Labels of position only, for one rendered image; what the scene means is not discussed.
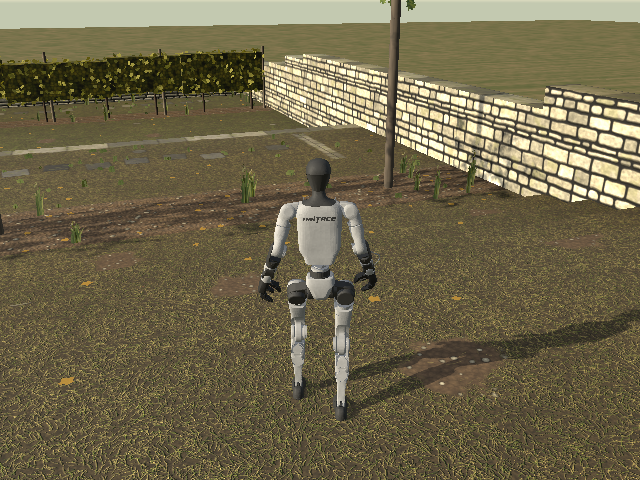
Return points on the left robot hand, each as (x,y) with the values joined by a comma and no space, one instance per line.
(263,287)

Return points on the robot right forearm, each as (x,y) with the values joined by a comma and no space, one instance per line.
(366,261)

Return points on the right robot hand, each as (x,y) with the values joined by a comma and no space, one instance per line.
(362,276)

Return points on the robot left forearm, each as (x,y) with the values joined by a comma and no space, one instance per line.
(270,266)

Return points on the robot right thigh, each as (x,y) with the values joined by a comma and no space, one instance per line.
(344,294)

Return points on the right robot foot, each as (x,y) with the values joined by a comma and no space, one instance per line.
(340,412)

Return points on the robot left upper arm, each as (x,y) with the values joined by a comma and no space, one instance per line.
(287,212)

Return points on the robot right upper arm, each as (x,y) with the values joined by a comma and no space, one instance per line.
(351,212)

